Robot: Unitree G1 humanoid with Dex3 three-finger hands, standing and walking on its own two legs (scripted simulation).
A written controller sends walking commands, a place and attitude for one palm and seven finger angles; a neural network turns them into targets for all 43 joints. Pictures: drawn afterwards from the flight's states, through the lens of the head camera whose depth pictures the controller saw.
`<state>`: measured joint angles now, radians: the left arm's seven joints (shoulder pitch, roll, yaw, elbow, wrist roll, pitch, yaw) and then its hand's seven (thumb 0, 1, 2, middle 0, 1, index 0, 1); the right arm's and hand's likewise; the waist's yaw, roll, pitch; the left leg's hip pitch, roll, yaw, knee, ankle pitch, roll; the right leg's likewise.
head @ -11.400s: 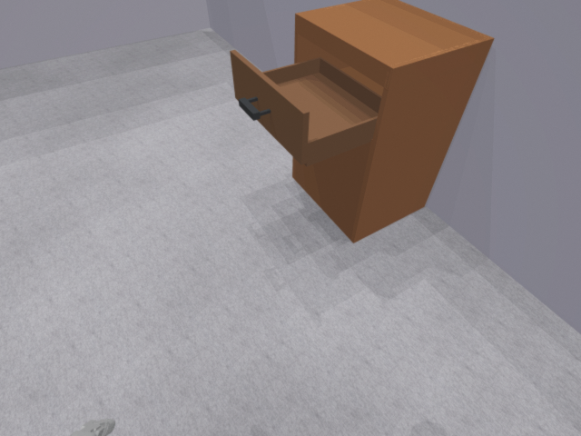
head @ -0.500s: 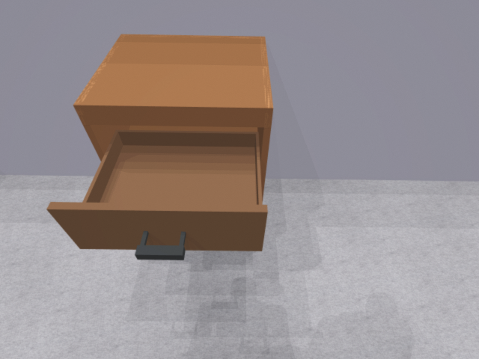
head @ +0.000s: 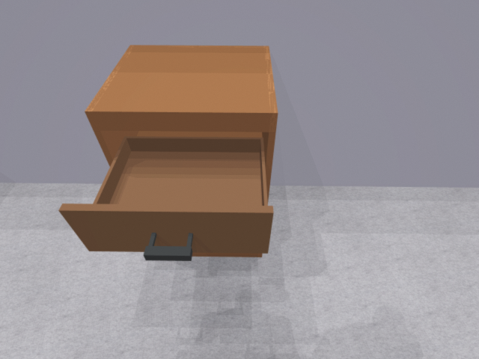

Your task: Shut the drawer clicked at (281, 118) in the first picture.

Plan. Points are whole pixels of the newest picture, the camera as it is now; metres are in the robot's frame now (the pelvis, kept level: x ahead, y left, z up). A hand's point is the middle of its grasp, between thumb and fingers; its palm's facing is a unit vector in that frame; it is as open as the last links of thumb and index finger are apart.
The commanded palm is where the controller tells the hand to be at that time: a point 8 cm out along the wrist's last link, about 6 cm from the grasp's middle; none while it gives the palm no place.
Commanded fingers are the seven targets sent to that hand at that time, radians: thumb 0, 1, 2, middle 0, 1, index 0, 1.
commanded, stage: shuffle to correct the standing spot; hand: left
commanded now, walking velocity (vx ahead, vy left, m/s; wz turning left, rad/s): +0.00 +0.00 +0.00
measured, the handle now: (170, 245) +0.39 +0.19 -0.13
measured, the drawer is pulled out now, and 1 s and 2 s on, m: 0.29 0.29 0.29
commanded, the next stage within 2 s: come to a stop and stand still in 0.52 s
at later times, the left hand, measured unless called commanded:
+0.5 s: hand out of the picture +0.00 +0.15 -0.19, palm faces +0.04 -0.99 -0.15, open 7.4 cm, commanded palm none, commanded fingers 0.00 0.90 0.90 -0.20 -0.30 -0.20 -0.30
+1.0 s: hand out of the picture +0.07 +0.16 -0.17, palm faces +0.03 -0.98 -0.20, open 7.3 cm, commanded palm none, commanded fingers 0.00 0.90 0.90 -0.20 -0.30 -0.20 -0.30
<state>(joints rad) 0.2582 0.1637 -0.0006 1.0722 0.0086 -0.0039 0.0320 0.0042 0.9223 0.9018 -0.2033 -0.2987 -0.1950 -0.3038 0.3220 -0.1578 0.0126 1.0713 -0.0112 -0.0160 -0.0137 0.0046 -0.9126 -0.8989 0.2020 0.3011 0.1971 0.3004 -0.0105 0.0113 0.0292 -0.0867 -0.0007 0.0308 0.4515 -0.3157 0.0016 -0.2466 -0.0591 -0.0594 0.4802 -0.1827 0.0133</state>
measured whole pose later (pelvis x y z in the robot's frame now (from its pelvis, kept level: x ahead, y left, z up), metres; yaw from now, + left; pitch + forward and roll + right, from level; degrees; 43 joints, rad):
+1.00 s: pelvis +0.08 -0.01 +0.00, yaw +0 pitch -2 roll +1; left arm 0.30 0.13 0.01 1.10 0.01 -0.02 0.04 0.01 0.93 0.90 -0.20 -0.30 -0.19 -0.30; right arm 0.29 -0.12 0.01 1.14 -0.01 -0.03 -0.04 0.01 -0.92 -0.90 0.20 0.30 0.20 0.30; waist 0.00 0.01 0.05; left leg -0.06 0.02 0.09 0.45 -0.35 0.00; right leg -0.17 -0.03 -0.07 0.52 -0.32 -0.01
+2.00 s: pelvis +0.05 -0.02 +0.00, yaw -1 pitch -1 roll +1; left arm 0.29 0.15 -0.01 1.08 0.01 0.00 0.04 0.01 0.93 0.90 -0.20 -0.30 -0.20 -0.30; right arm 0.30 -0.13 0.02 1.13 -0.01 -0.02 -0.02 0.00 -0.91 -0.90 0.20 0.30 0.20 0.30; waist 0.00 0.01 0.05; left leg -0.13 0.03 0.08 0.45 -0.29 -0.01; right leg -0.21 -0.02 -0.06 0.50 -0.27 -0.02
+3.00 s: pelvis +0.00 -0.02 -0.10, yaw +2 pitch +16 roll -2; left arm 0.42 0.18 0.04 -0.10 -0.20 -0.34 -0.21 0.02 0.90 0.90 -0.79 -0.94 -0.79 -0.94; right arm 0.21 -0.16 0.05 0.53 0.02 -0.20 -0.03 0.01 -0.90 -0.90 0.21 0.30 0.20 0.30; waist 0.01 0.04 -0.12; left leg -0.96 0.04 -0.02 1.24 -0.55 0.00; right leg -0.96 -0.05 -0.13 1.18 -0.49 -0.03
